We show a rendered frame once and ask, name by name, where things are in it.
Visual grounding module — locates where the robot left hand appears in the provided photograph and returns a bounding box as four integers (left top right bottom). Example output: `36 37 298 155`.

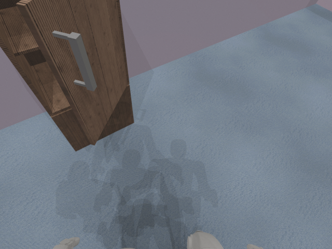
53 237 80 249

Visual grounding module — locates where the handle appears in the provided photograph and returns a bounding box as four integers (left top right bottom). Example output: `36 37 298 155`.
52 31 97 91

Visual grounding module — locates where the right robot thigh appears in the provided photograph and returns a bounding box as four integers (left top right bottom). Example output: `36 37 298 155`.
187 232 224 249

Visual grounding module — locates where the cupboard door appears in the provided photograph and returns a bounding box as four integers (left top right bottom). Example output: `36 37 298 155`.
16 0 127 145

